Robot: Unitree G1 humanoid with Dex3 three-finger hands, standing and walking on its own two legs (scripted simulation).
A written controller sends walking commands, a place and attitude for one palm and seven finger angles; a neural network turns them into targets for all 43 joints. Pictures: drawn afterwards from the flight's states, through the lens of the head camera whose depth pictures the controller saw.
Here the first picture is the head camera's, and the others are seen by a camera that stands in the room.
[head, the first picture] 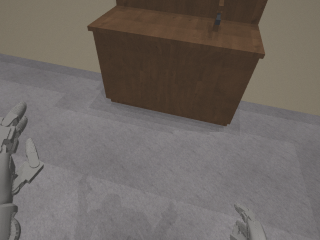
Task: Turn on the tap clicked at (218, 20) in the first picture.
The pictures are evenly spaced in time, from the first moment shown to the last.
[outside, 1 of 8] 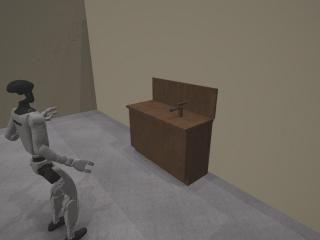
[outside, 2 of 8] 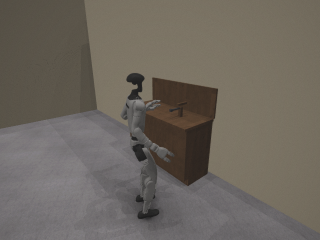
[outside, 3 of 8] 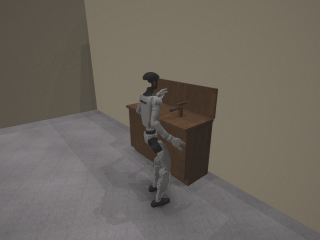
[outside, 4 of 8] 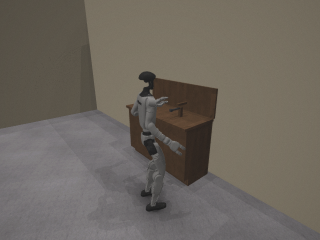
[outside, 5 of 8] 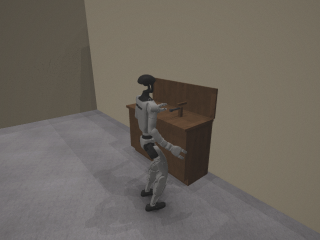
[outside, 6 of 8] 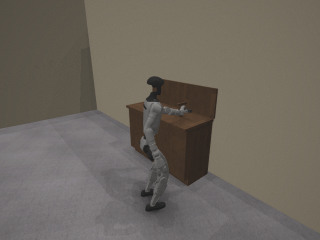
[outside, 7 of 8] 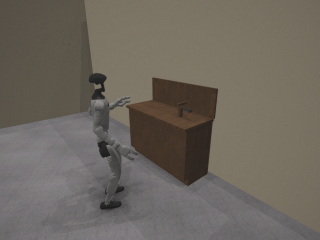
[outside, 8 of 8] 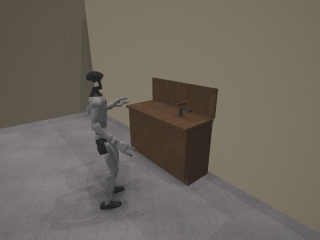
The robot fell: no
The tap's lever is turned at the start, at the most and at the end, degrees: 0 86 86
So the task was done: yes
